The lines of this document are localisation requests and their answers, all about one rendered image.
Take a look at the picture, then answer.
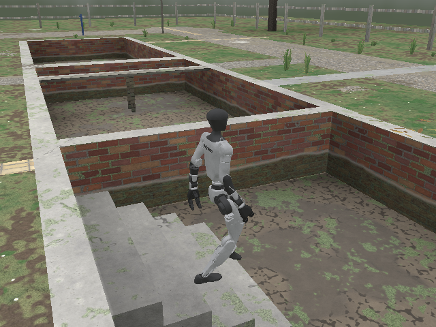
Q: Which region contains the left robot forearm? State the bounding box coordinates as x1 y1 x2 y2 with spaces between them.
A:
189 162 199 190

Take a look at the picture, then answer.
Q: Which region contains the robot head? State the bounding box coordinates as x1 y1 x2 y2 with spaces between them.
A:
206 108 228 142

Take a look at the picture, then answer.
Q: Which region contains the robot left upper arm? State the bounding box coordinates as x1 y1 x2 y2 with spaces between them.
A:
191 132 211 167

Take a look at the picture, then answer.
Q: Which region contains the robot right hand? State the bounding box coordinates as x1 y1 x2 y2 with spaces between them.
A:
238 204 254 223

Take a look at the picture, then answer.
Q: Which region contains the robot left hand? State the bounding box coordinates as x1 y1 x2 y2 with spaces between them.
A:
187 189 202 210

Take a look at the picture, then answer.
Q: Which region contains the robot right upper arm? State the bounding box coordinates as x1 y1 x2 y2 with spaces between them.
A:
219 142 233 184

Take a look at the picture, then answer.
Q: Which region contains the robot right thigh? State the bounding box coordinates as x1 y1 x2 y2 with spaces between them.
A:
218 196 240 247

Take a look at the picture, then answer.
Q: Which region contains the right robot forearm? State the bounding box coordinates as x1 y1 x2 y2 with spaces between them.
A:
223 175 244 209

